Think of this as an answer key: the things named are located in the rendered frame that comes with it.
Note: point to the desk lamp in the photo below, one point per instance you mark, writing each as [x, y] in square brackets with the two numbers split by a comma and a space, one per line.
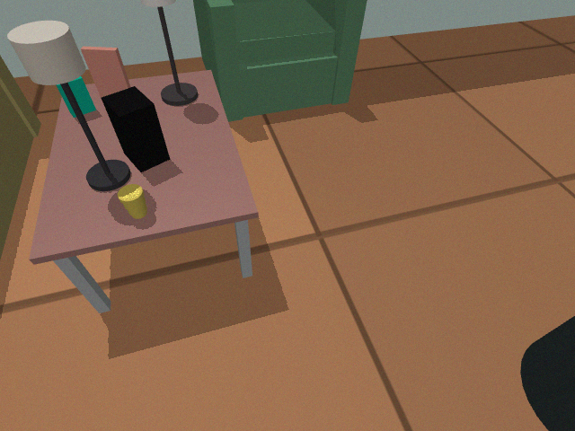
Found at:
[49, 54]
[177, 94]

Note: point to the sofa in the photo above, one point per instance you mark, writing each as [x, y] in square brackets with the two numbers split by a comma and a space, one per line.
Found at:
[18, 126]

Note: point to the coffee table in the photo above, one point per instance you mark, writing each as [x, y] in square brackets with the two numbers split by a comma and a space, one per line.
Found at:
[203, 184]

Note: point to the armchair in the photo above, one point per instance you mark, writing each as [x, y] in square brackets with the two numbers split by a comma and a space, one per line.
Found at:
[269, 56]

